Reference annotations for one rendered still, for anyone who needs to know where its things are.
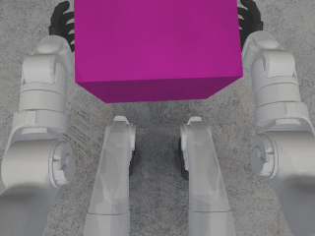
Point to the robot left foot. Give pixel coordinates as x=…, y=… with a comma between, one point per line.
x=131, y=162

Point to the robot right upper arm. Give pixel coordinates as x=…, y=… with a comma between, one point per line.
x=287, y=160

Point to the robot right hand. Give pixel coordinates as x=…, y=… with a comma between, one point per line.
x=252, y=20

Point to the robot right forearm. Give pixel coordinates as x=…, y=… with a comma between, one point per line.
x=275, y=85

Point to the left robot thigh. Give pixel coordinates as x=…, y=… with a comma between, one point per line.
x=109, y=210

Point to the robot left forearm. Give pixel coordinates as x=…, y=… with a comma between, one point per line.
x=43, y=93

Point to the robot left hand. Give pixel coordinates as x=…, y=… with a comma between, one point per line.
x=58, y=23

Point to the carton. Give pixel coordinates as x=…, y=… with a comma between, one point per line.
x=156, y=50

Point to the robot left upper arm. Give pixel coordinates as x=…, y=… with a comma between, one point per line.
x=33, y=172

